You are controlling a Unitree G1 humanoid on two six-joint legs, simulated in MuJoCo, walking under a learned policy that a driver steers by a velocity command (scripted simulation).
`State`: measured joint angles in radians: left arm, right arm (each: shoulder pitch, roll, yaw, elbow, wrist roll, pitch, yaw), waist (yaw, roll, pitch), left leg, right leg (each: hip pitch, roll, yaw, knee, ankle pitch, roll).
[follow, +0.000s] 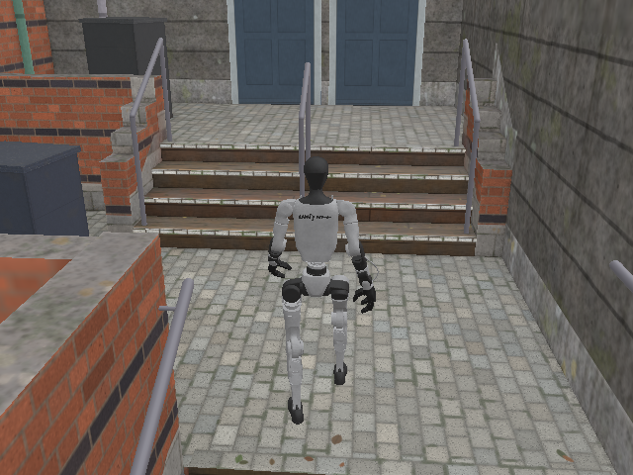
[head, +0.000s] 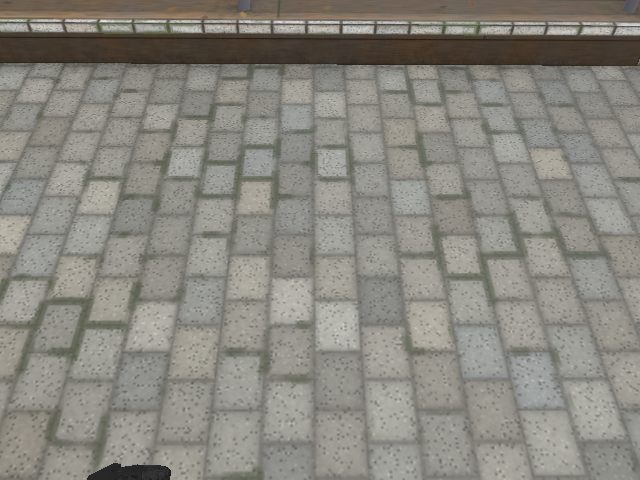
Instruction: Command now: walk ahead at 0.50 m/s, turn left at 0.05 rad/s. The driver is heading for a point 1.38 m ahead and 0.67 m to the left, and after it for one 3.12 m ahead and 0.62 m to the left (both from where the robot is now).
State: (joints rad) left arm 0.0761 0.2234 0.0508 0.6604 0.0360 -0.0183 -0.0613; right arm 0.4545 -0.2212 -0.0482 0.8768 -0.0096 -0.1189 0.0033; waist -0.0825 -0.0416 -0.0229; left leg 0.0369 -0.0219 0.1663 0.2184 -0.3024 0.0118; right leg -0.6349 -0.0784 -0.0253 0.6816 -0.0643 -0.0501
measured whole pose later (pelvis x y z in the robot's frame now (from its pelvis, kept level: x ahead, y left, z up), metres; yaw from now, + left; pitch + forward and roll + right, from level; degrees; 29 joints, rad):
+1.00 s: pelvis +0.52 +0.11 +0.00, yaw +32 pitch +2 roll +1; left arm 0.10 0.25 0.03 0.70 0.04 -0.02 -0.02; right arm 0.43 -0.26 -0.07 0.82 0.00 -0.05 0.01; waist -0.07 -0.04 0.02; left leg -0.05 -0.15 -0.13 0.29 -0.26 0.12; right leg -0.68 -0.10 0.04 0.76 -0.05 0.05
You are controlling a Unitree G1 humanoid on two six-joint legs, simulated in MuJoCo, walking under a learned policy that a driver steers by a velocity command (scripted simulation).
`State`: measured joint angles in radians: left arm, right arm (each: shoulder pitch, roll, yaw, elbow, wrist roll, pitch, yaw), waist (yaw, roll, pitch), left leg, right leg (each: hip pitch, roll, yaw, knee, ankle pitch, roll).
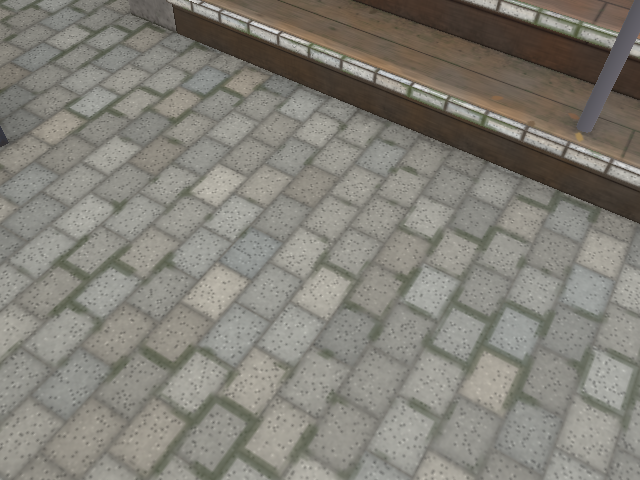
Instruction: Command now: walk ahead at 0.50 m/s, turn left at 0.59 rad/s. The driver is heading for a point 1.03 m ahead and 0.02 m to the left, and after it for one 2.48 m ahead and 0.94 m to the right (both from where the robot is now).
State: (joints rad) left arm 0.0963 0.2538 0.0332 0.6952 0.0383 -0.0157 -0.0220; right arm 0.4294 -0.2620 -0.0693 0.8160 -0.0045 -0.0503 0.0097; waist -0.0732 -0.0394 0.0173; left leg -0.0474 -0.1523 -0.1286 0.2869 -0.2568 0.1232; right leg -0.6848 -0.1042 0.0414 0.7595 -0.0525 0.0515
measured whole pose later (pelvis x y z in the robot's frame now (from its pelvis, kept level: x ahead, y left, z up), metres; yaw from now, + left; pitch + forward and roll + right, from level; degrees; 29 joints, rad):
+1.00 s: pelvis +0.52 +0.08 +0.00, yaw +16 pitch +1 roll +1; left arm 0.16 0.26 0.04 0.81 0.03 -0.02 -0.04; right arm 0.43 -0.23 -0.04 0.93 -0.01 -0.08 0.01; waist -0.03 -0.05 0.01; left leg 0.02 -0.09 0.07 0.18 -0.21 0.08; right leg -0.65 -0.11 -0.02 0.80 -0.07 -0.01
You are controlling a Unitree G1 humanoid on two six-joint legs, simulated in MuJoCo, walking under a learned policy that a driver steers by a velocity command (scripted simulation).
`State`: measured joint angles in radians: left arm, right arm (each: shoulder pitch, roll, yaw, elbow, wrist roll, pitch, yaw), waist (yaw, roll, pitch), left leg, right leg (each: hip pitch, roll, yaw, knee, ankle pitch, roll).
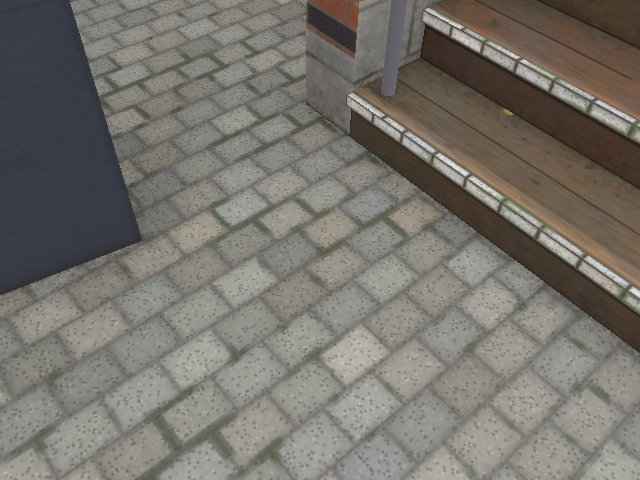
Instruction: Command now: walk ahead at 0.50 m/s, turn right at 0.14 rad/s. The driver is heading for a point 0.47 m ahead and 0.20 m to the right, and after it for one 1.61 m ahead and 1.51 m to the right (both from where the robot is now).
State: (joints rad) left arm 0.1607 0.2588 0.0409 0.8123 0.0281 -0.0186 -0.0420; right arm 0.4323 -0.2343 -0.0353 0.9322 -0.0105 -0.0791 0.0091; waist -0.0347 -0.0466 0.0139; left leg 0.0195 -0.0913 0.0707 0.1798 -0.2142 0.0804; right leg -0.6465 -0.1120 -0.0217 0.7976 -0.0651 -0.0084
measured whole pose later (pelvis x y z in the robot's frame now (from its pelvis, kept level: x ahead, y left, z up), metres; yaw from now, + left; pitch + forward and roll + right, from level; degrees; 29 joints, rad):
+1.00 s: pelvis +0.43 -0.07 -0.01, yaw -33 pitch +0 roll +0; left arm 0.20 0.31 0.08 0.76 0.02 0.08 -0.03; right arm 0.20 -0.25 -0.02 0.77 -0.03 -0.01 -0.03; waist 0.00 -0.03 0.07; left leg -0.31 0.04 0.13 0.42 -0.11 0.05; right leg -0.48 0.01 0.02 1.02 -0.40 0.02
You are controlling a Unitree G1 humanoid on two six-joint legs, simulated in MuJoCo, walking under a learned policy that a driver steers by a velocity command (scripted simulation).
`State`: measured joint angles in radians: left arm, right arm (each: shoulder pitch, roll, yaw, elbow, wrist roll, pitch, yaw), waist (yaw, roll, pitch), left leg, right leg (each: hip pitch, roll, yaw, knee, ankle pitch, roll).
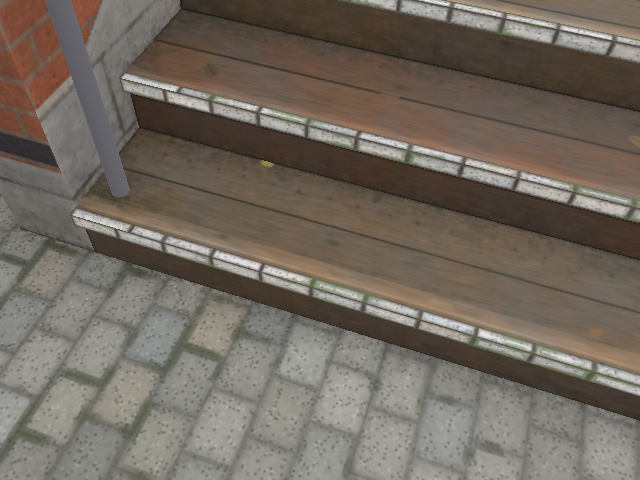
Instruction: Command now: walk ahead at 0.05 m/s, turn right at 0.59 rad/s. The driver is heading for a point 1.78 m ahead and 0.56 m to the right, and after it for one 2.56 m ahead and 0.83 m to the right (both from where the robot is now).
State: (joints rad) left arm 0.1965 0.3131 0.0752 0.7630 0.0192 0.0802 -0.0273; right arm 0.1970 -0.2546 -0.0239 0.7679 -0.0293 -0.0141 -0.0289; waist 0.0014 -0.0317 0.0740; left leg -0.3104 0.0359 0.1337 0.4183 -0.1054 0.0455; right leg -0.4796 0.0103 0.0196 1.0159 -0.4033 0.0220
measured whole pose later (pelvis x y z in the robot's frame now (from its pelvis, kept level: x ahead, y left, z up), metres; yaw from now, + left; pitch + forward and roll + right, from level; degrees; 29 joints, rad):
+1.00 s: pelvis +0.11 -0.07 +0.00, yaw -31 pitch +2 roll +0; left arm 0.12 0.29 0.05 0.76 0.04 0.00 -0.08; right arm 0.45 -0.25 -0.04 0.89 -0.02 -0.08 0.01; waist -0.07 -0.04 0.01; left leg 0.08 0.00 0.07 0.21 -0.32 0.01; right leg -0.57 -0.02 0.02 0.73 -0.17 -0.01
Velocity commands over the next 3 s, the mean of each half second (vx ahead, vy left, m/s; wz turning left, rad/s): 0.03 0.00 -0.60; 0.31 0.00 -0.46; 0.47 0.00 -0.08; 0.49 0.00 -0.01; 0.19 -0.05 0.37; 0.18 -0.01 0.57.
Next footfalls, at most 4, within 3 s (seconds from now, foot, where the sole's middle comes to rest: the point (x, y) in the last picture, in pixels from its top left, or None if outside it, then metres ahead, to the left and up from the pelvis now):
0.16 right None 0.04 -0.12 -0.78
0.64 left None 0.08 0.07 -0.78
1.08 right None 0.21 -0.27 -0.78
1.60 left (451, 452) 0.52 -0.27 -0.78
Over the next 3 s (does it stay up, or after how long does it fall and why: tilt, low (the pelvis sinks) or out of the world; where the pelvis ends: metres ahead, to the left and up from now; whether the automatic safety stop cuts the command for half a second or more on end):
stays up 0.64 -0.57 0.17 its command is cut before an obstacle after 2.0 s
